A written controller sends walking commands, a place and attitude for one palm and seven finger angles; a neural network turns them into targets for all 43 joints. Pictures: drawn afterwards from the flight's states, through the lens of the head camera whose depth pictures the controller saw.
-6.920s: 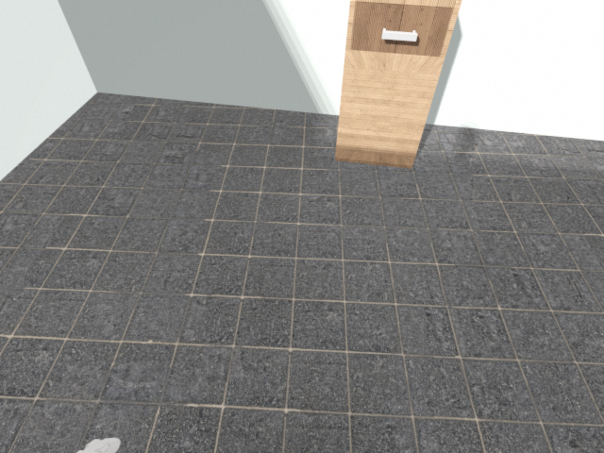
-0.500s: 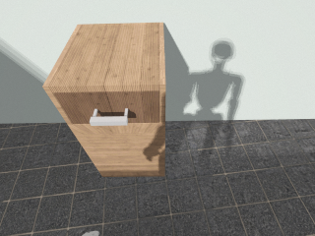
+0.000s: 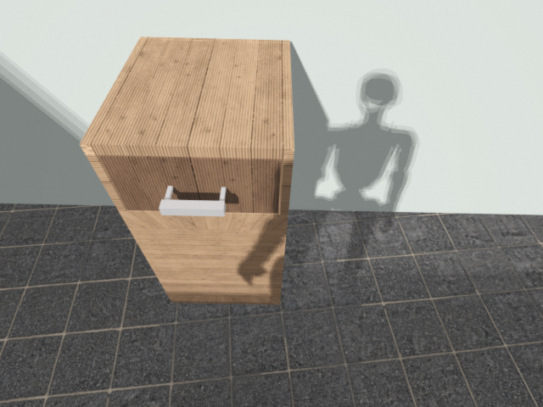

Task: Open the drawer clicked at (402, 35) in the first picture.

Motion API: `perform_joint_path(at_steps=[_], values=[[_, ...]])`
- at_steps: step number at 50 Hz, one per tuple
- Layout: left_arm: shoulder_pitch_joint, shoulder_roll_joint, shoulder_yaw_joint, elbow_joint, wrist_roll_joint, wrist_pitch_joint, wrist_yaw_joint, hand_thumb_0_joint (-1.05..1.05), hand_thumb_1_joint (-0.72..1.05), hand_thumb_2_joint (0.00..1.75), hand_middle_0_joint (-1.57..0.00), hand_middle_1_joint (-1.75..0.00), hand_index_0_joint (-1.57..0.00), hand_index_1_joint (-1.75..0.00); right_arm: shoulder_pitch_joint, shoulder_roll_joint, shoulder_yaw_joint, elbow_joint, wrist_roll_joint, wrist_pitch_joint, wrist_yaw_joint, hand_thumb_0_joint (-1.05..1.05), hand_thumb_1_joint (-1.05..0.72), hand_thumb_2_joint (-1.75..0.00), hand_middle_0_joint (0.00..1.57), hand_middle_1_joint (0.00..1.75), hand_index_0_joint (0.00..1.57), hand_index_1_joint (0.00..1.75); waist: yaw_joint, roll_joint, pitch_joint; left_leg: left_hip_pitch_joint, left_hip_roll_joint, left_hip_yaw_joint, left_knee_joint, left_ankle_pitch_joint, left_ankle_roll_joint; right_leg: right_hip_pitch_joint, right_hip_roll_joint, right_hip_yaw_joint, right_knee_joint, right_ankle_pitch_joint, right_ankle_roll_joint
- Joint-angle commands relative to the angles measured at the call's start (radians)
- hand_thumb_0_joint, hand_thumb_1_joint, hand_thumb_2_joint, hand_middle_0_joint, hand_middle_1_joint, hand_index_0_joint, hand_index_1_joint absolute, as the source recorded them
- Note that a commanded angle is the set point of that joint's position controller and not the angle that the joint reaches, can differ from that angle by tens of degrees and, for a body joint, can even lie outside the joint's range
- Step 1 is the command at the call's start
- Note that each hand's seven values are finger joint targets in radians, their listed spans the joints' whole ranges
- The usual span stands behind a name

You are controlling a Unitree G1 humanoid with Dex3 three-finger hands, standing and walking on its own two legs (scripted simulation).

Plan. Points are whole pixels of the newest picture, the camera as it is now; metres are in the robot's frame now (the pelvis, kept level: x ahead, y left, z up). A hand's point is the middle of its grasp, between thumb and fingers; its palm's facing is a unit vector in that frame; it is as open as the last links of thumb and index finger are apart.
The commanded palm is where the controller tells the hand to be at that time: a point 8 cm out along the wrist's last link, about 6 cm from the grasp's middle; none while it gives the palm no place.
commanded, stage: come to a stop and stand still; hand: left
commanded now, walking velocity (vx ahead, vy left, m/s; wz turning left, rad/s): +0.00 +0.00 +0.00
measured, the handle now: (194, 199) +0.52 +0.20 -0.09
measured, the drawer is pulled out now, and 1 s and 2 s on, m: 0.00 0.00 0.00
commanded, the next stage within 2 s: look again from close up in 1.26 s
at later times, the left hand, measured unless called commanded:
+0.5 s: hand out of the picture +0.00 +0.11 -0.17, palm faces +0.04 -0.98 -0.19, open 7.3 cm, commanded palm none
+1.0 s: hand out of the picture +0.02 +0.12 -0.18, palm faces +0.06 -0.98 -0.19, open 7.4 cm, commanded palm none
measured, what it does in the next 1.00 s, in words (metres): steps on the spot: right foot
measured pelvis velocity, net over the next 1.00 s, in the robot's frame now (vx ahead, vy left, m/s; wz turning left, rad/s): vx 0.04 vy -0.05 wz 0.00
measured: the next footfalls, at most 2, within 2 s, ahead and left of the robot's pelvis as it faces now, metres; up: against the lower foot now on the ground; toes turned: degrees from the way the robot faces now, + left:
right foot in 0.04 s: +0.00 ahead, -0.12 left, +0.00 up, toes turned +0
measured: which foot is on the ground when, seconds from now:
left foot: down 0.00-1.00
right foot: up 0.00-0.02, down 0.04-1.00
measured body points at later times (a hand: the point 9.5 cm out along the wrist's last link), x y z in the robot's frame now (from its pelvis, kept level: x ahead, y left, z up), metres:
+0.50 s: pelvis +0.00 -0.05 +0.00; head +0.02 -0.07 +0.45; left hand +0.00 +0.16 -0.16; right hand -0.06 -0.27 -0.17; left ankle +0.03 +0.12 -0.74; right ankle -0.04 -0.13 -0.74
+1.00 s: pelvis +0.04 -0.05 +0.00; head +0.06 -0.05 +0.45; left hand +0.02 +0.17 -0.16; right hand +0.05 -0.27 -0.17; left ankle +0.03 +0.12 -0.74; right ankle -0.04 -0.13 -0.74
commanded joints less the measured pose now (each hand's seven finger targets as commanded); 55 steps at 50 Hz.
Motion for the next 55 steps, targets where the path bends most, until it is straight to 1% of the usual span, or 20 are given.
perform_joint_path(at_steps=[1, 2, 3, 4, 5, 6, 7, 8, 9, 10, 11, 14, 20, 23, 27, 32, 38, 40, 48, 55], values=[[0.116, 0.065, -0.002, -0.017, 0.002, -0.046, 0.004, 0.00, 0.90, 0.90, -0.20, -0.30, -0.20, -0.30, 0.090, -0.158, -0.044, -0.004, 0.016, -0.009, -0.002, 0.00, -0.90, -0.90, 0.20, 0.30, 0.20, 0.30, -0.003, 0.073, -0.138, 0.119, 0.144, -0.141, 0.004, 0.247, 0.060, 0.117, -0.034, 0.007, -0.392, 0.300, -0.010], [0.090, 0.111, 0.002, -0.020, 0.007, -0.055, 0.008, 0.00, 0.90, 0.90, -0.20, -0.30, -0.20, -0.30, 0.094, -0.112, -0.037, -0.009, 0.023, -0.010, 0.002, 0.00, -0.90, -0.90, 0.20, 0.30, 0.20, 0.30, -0.026, -0.060, -0.105, 0.030, 0.074, -0.084, 0.052, 0.079, 0.006, 0.126, -0.145, 0.140, -0.411, 0.393, -0.051], [0.053, 0.138, 0.000, -0.026, 0.002, -0.058, 0.008, 0.00, 0.90, 0.90, -0.20, -0.30, -0.20, -0.30, 0.080, -0.080, -0.023, -0.014, 0.023, -0.007, 0.011, 0.00, -0.90, -0.90, 0.20, 0.30, 0.20, 0.30, -0.034, -0.099, -0.074, 0.017, 0.024, -0.059, 0.029, -0.077, -0.020, 0.065, -0.220, 0.172, -0.423, 0.398, -0.093], [0.037, 0.137, 0.001, -0.024, 0.005, -0.061, 0.008, 0.00, 0.90, 0.90, -0.20, -0.30, -0.20, -0.30, 0.065, -0.066, -0.016, -0.012, 0.014, 0.005, 0.010, 0.00, -0.90, -0.90, 0.20, 0.30, 0.20, 0.30, -0.033, -0.181, -0.053, 0.035, 0.009, -0.059, 0.039, -0.108, -0.025, 0.010, -0.209, 0.193, -0.437, 0.380, -0.113], [0.027, 0.120, -0.003, -0.018, 0.002, -0.063, 0.009, 0.00, 0.90, 0.90, -0.20, -0.30, -0.20, -0.30, 0.060, -0.075, -0.014, 0.002, 0.008, 0.009, 0.008, 0.00, -0.90, -0.90, 0.20, 0.30, 0.20, 0.30, -0.025, -0.215, -0.011, 0.055, 0.020, -0.066, 0.045, -0.097, -0.023, -0.039, -0.197, 0.178, -0.454, 0.357, -0.116], [0.012, 0.093, -0.011, -0.012, 0.000, -0.064, 0.010, 0.00, 0.90, 0.90, -0.20, -0.30, -0.20, -0.30, 0.091, -0.077, -0.012, 0.023, 0.007, 0.006, 0.006, 0.00, -0.90, -0.90, 0.20, 0.30, 0.20, 0.30, -0.041, -0.186, 0.004, 0.083, 0.025, -0.077, 0.021, -0.030, -0.021, -0.048, -0.169, 0.152, -0.439, 0.360, -0.110], [0.010, 0.081, -0.014, -0.006, -0.004, -0.064, 0.010, 0.00, 0.90, 0.90, -0.20, -0.30, -0.20, -0.30, 0.126, -0.076, -0.007, 0.048, 0.008, 0.000, 0.004, 0.00, -0.90, -0.90, 0.20, 0.30, 0.20, 0.30, -0.046, -0.132, -0.005, 0.110, 0.034, -0.084, -0.011, 0.039, -0.019, -0.034, -0.141, 0.116, -0.417, 0.352, -0.095], [0.021, 0.074, -0.015, -0.002, -0.008, -0.064, 0.010, 0.00, 0.90, 0.90, -0.20, -0.30, -0.20, -0.30, 0.143, -0.082, -0.004, 0.065, 0.009, -0.005, 0.003, 0.00, -0.90, -0.90, 0.20, 0.30, 0.20, 0.30, -0.041, -0.107, -0.007, 0.124, 0.046, -0.094, -0.033, 0.072, -0.018, -0.028, -0.111, 0.093, -0.408, 0.306, -0.078], [0.031, 0.064, -0.017, 0.006, -0.007, -0.061, 0.011, 0.00, 0.90, 0.90, -0.20, -0.30, -0.20, -0.30, 0.146, -0.084, -0.002, 0.080, 0.010, -0.004, 0.004, 0.00, -0.90, -0.90, 0.20, 0.30, 0.20, 0.30, -0.034, -0.069, 0.014, 0.123, 0.054, -0.097, -0.046, 0.051, -0.018, -0.042, -0.096, 0.086, -0.428, 0.205, -0.069], [0.038, 0.061, -0.017, 0.011, -0.007, -0.057, 0.011, 0.00, 0.90, 0.90, -0.20, -0.30, -0.20, -0.30, 0.140, -0.084, 0.000, 0.086, 0.009, -0.002, 0.004, 0.00, -0.90, -0.90, 0.20, 0.30, 0.20, 0.30, -0.029, -0.056, 0.060, 0.112, 0.054, -0.099, -0.051, 0.015, -0.021, -0.077, -0.088, 0.094, -0.456, 0.102, -0.065], [0.041, 0.062, -0.016, 0.020, -0.008, -0.055, 0.010, 0.00, 0.90, 0.90, -0.20, -0.30, -0.20, -0.30, 0.147, -0.081, 0.002, 0.094, 0.008, 0.000, 0.005, 0.00, -0.90, -0.90, 0.20, 0.30, 0.20, 0.30, -0.027, -0.033, 0.086, 0.102, 0.052, -0.098, -0.058, 0.003, -0.022, -0.090, -0.086, 0.098, -0.469, 0.054, -0.064], [0.069, 0.059, -0.016, 0.034, -0.010, -0.055, 0.009, 0.00, 0.90, 0.90, -0.20, -0.30, -0.20, -0.30, 0.169, -0.074, 0.008, 0.111, 0.007, 0.001, 0.002, 0.00, -0.90, -0.90, 0.20, 0.30, 0.20, 0.30, -0.020, -0.013, 0.094, 0.096, 0.052, -0.093, -0.053, 0.010, -0.025, -0.075, -0.085, 0.106, -0.488, 0.042, -0.067], [0.096, 0.035, -0.019, 0.051, -0.015, -0.064, 0.011, 0.00, 0.90, 0.90, -0.20, -0.30, -0.20, -0.30, 0.220, -0.059, 0.015, 0.137, 0.007, -0.010, -0.007, 0.00, -0.90, -0.90, 0.20, 0.30, 0.20, 0.30, -0.017, 0.005, 0.038, 0.101, 0.062, -0.093, -0.058, 0.075, -0.026, 0.008, -0.079, 0.090, -0.465, 0.178, -0.072], [0.121, 0.025, -0.020, 0.062, -0.015, -0.070, 0.013, 0.00, 0.90, 0.90, -0.20, -0.30, -0.20, -0.30, 0.230, -0.055, 0.014, 0.144, 0.008, -0.016, -0.010, 0.00, -0.90, -0.90, 0.20, 0.30, 0.20, 0.30, -0.013, -0.002, 0.004, 0.113, 0.068, -0.087, -0.051, 0.121, -0.028, 0.051, -0.080, 0.078, -0.443, 0.309, -0.071], [0.139, 0.012, -0.020, 0.072, -0.014, -0.072, 0.017, 0.00, 0.90, 0.90, -0.20, -0.30, -0.20, -0.30, 0.241, -0.047, 0.013, 0.152, 0.011, -0.018, -0.015, 0.00, -0.90, -0.90, 0.20, 0.30, 0.20, 0.30, -0.015, -0.012, 0.003, 0.122, 0.072, -0.083, -0.048, 0.146, -0.028, 0.070, -0.075, 0.062, -0.421, 0.403, -0.068], [0.158, 0.001, -0.022, 0.079, -0.012, -0.071, 0.021, 0.00, 0.90, 0.90, -0.20, -0.30, -0.20, -0.30, 0.233, -0.041, 0.013, 0.153, 0.012, -0.017, -0.018, 0.00, -0.90, -0.90, 0.20, 0.30, 0.20, 0.30, -0.013, 0.001, 0.030, 0.125, 0.073, -0.080, -0.045, 0.150, -0.026, 0.059, -0.070, 0.058, -0.415, 0.420, -0.064], [0.178, -0.002, -0.021, 0.081, -0.009, -0.075, 0.024, 0.00, 0.90, 0.90, -0.20, -0.30, -0.20, -0.30, 0.215, -0.043, 0.009, 0.142, 0.012, -0.021, -0.021, 0.00, -0.90, -0.90, 0.20, 0.30, 0.20, 0.30, -0.014, -0.018, -0.002, 0.147, 0.074, -0.074, -0.024, 0.209, -0.022, 0.094, -0.074, 0.047, -0.385, 0.561, -0.057], [0.179, -0.003, -0.022, 0.081, -0.007, -0.074, 0.026, 0.00, 0.90, 0.90, -0.20, -0.30, -0.20, -0.30, 0.208, -0.043, 0.011, 0.145, 0.013, -0.021, -0.022, 0.00, -0.90, -0.90, 0.20, 0.30, 0.20, 0.30, -0.013, -0.019, 0.011, 0.153, 0.076, -0.074, -0.021, 0.228, -0.020, 0.089, -0.074, 0.041, -0.381, 0.577, -0.054], [0.184, 0.016, -0.018, 0.080, -0.008, -0.074, 0.026, 0.00, 0.90, 0.90, -0.20, -0.30, -0.20, -0.30, 0.180, -0.062, 0.013, 0.130, 0.013, -0.024, -0.025, 0.00, -0.90, -0.90, 0.20, 0.30, 0.20, 0.30, -0.010, 0.000, -0.014, 0.176, 0.075, -0.066, -0.007, 0.300, -0.016, 0.129, -0.080, 0.036, -0.364, 0.674, -0.049], [0.172, 0.025, -0.017, 0.074, -0.007, -0.072, 0.026, 0.00, 0.90, 0.90, -0.20, -0.30, -0.20, -0.30, 0.177, -0.074, 0.014, 0.126, 0.012, -0.025, -0.025, 0.00, -0.90, -0.90, 0.20, 0.30, 0.20, 0.30, -0.011, 0.003, -0.014, 0.189, 0.078, -0.068, -0.012, 0.333, -0.013, 0.137, -0.078, 0.031, -0.362, 0.659, -0.049]])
